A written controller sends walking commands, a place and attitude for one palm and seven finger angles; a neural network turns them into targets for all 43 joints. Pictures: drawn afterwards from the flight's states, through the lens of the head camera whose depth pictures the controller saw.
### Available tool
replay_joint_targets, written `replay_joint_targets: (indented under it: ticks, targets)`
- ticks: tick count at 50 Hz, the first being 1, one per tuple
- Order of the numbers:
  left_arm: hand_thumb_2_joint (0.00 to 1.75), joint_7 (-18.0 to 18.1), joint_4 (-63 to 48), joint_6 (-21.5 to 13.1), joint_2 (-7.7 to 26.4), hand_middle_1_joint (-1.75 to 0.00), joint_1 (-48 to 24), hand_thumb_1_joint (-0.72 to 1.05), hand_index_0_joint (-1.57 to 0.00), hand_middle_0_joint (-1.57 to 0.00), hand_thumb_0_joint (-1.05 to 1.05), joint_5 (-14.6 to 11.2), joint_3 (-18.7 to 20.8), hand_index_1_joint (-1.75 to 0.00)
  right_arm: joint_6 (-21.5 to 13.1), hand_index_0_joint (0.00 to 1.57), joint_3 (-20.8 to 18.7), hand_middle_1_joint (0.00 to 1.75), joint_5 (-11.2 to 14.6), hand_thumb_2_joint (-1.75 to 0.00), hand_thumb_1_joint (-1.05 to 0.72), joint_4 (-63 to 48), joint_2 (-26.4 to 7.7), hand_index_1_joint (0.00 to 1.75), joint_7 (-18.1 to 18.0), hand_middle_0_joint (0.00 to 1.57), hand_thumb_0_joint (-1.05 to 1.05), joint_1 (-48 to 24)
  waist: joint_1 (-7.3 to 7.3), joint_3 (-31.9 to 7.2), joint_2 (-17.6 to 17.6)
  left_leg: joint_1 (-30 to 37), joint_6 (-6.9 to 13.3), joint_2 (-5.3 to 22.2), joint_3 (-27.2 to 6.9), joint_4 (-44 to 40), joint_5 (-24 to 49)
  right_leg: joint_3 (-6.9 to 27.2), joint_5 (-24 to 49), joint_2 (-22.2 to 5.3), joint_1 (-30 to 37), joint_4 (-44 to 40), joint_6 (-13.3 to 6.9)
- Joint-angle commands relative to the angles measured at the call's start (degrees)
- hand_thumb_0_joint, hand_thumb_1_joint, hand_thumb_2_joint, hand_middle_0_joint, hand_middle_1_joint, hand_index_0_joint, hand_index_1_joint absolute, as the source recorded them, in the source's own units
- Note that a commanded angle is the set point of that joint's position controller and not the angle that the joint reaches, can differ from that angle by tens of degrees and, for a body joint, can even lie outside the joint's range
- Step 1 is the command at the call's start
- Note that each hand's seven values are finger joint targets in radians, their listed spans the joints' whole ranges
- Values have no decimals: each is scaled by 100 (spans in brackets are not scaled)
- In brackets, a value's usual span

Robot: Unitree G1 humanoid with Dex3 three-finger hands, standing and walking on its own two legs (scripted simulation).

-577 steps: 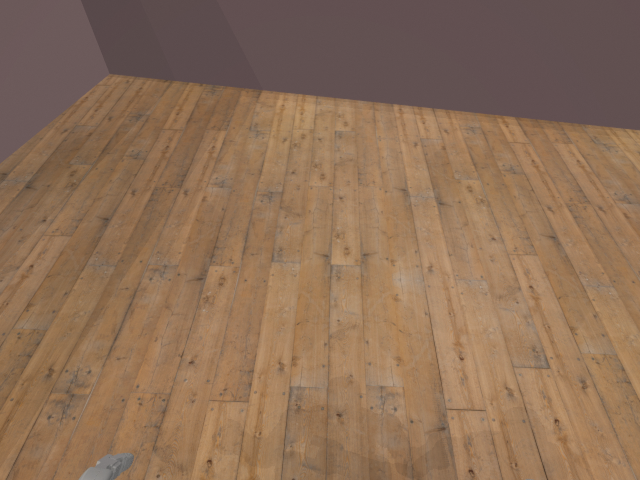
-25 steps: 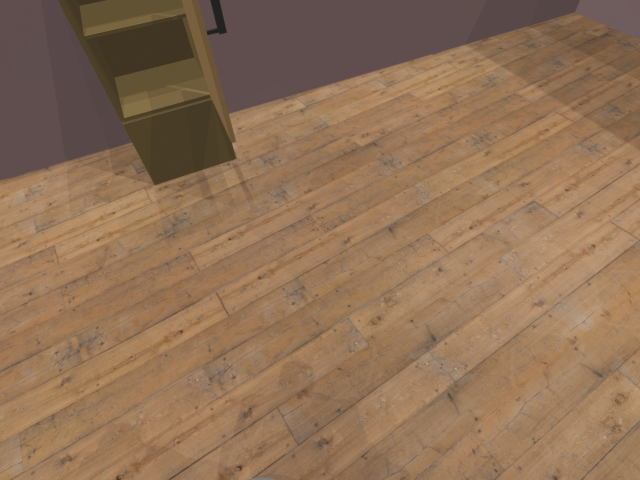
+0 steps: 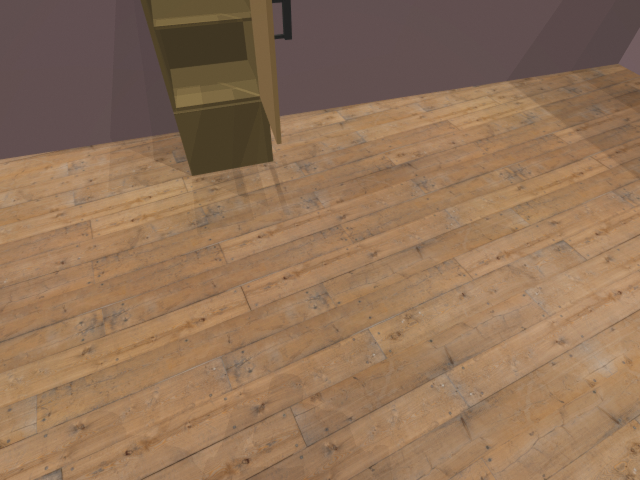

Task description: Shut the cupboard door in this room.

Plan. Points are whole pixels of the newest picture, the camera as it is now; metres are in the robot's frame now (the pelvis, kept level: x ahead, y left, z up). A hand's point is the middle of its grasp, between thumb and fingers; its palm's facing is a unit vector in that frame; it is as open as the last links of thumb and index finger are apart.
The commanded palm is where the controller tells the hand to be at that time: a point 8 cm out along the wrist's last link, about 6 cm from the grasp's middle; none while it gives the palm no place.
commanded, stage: turn or walk to find it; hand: left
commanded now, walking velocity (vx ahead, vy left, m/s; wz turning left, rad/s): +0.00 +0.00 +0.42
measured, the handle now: (280, 18) +1.36 +0.24 +0.03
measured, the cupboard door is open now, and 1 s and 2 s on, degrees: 88 88 88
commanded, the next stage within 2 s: stand and wait in 0.78 s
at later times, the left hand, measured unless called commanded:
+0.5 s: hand out of the picture -0.03 +0.22 -0.20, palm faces +0.22 -0.95 -0.22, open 7.3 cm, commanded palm none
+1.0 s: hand out of the picture -0.02 +0.16 -0.14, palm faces +0.34 -0.89 -0.29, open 7.3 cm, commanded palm none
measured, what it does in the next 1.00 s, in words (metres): steps on the spot, turning left: right foot, then left foot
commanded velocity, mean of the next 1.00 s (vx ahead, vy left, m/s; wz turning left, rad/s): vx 0.00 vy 0.00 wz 0.32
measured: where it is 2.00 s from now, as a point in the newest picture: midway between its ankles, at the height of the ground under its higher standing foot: outside the picture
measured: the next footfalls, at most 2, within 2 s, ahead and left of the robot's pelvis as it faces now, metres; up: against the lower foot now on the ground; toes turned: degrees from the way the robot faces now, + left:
right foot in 0.06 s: +0.03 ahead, -0.14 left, +0.00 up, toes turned -4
left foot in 0.44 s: -0.02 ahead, +0.13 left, +0.00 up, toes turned +15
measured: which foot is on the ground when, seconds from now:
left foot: down 0.00-0.10, up 0.12-0.42, down 0.44-0.90, up 0.92-1.00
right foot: up 0.00-0.04, down 0.06-0.46, up 0.48-0.86, down 0.88-1.00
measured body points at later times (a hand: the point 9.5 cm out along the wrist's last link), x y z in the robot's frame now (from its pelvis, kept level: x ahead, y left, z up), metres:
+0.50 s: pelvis -0.03 +0.01 -0.02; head +0.00 +0.04 +0.43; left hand -0.04 +0.27 -0.18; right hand +0.05 -0.23 -0.16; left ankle -0.05 +0.12 -0.74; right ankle -0.02 -0.13 -0.72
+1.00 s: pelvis -0.04 -0.05 +0.00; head -0.01 -0.09 +0.45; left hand -0.04 +0.21 -0.12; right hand +0.08 -0.26 -0.18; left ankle -0.09 +0.11 -0.70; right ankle -0.01 -0.12 -0.74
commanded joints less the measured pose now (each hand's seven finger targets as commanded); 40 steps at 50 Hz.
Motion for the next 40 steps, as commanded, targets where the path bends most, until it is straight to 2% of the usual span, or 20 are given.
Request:
replay_joint_targets:
  ticks: [1,2,3,4,5,6,7,10,12,17,19,20,21,22,23,24,27,30,37,40]
  targets:
    - [90,31,-98,-180,257,-30,404,90,-20,-20,0,-12,28,-30,-16,20,-246,30,22,-90,-90,-38,-926,30,-11,20,0,315,-31,-73,709,-109,536,1317,-1159,-316,2161,-237,800,112,553,-1518,-21]
    - [90,42,-45,-225,331,-30,543,90,-20,-20,0,-5,41,-30,-12,20,-236,30,55,-90,-90,-43,-890,30,2,20,0,291,27,-126,490,-299,337,1131,-1085,-75,1852,-210,1377,51,893,-2067,-30]
    - [90,65,-55,-274,558,-30,564,90,-20,-20,0,16,83,-30,-9,20,-236,30,95,-90,-90,-71,-751,30,28,20,0,310,-1,-191,45,-653,106,863,-884,280,1410,237,1880,-325,1250,-2289,-160]
    - [90,85,-78,-311,817,-30,534,90,-20,-20,0,37,141,-30,0,20,-191,30,112,-90,-90,-154,-528,30,48,20,0,330,-49,-194,-686,-1081,-125,427,-456,668,534,871,2352,-1021,1411,-2404,-444]
    - [90,68,-140,-310,1076,-30,509,90,-20,-20,0,28,184,-30,43,20,-183,30,107,-90,-90,-235,-481,30,69,20,0,225,-10,-64,-1070,-1233,-253,119,-224,1076,-697,1209,2478,-1611,1135,-2616,-889]
    - [90,67,-203,-327,1085,-30,550,90,-20,-20,0,33,251,-30,137,20,-226,30,52,-90,-90,-317,-554,30,58,20,0,20,146,-44,-1517,-1350,-271,157,-343,1902,-1534,1417,2540,-1756,923,-2831,-1255]
    - [90,81,-241,-326,985,-30,491,90,-20,-20,0,42,262,-30,189,20,-284,30,33,-90,-90,-328,-666,30,62,20,0,-39,147,130,-1447,-1520,-253,235,-506,2598,-1692,1365,2569,-1763,712,-2881,-1395]
    - [90,90,-407,-315,848,-30,157,90,-20,-20,0,47,265,-30,212,20,-300,30,55,-90,-90,-172,-575,30,112,20,0,227,-53,96,-797,-1690,-333,275,-422,3407,-1447,518,3450,-1486,895,-2525,-1291]
    - [90,85,-466,-320,920,-30,114,90,-20,-20,0,66,292,-30,233,20,-297,30,67,-90,-90,-170,-536,30,144,20,0,253,-56,-31,-752,-1617,-407,306,-289,3253,-1403,203,3525,-1438,990,-2422,-1201]
    - [90,73,-534,-269,1146,-30,134,90,-20,-20,0,99,394,-30,195,20,-276,30,74,-90,-90,-338,-518,30,184,20,0,126,48,-134,-1058,-1275,-457,355,-4,2171,-1284,47,3164,-1526,978,-2202,-1172]
    - [90,60,-584,-237,1172,-30,6,90,-20,-20,0,79,424,-30,151,20,-273,30,70,-90,-90,-306,-536,30,180,20,0,389,-86,-299,-1019,-867,-454,322,145,1362,-787,-141,2977,-1474,928,-1856,-990]
    - [90,52,-597,-213,1143,-30,-55,90,-20,-20,0,40,425,-30,115,20,-275,30,55,-90,-90,-255,-596,30,179,20,0,585,-188,-413,-764,-431,-437,311,174,672,-167,-326,2742,-1371,783,-1517,-791]
    - [90,34,-642,-167,1023,-30,-50,90,-20,-20,0,-17,399,-30,61,20,-306,30,46,-90,-90,-220,-773,30,187,20,0,810,-310,-539,-157,163,-372,482,-87,-49,528,-586,2212,-1142,379,-874,-500]
    - [90,4,-796,-115,662,-30,44,90,-20,-20,0,-66,345,-30,4,20,-420,30,-6,-90,-90,-260,-1303,30,165,20,0,927,-337,-523,1489,594,104,1641,-1863,-550,1675,-871,422,-376,-762,245,-69]
    - [90,4,-958,-76,499,-30,-248,90,-20,-20,0,-30,244,-30,42,20,-489,30,4,-90,-90,-261,-1648,30,133,20,0,1092,-435,-407,1990,332,571,2340,-2476,-783,2526,-489,-1202,-91,-1105,1082,24]
    - [90,5,-997,-44,588,-30,-359,90,-20,-20,0,-23,279,-30,75,20,-500,30,-33,-90,-90,-290,-1656,30,124,20,0,1007,-435,-322,1398,-82,852,2458,-2342,-806,1812,-175,-1124,-175,-933,1551,-73]
    - [90,-41,-850,-17,626,-30,-585,90,-20,-20,0,7,310,-30,39,20,-370,30,-40,-90,-90,-399,-1238,30,32,20,0,485,-274,33,1215,-335,628,1721,-1886,-832,1436,89,-191,-169,-1231,1936,-38]
    - [90,-80,-785,-68,581,-30,-369,90,-20,-20,0,-4,289,-30,-9,20,-365,30,-16,-90,-90,-448,-1226,30,32,20,0,457,-199,-278,829,112,625,1475,-1512,-660,2027,24,67,-58,-1172,1753,30]
    - [90,-37,-1070,-96,489,-30,-725,90,-20,-20,0,-47,231,-30,52,20,-450,30,-42,-90,-90,-490,-1287,30,59,20,0,739,-405,-410,921,417,810,1530,-1925,-429,2572,48,-266,133,-957,558,76]
    - [90,-18,-1044,-130,462,-30,-447,90,-20,-20,0,-70,219,-30,87,20,-469,30,-57,-90,-90,-579,-1300,30,82,20,0,504,-274,-465,1060,25,763,1449,-2009,-304,2552,-57,-133,266,-248,-344,10]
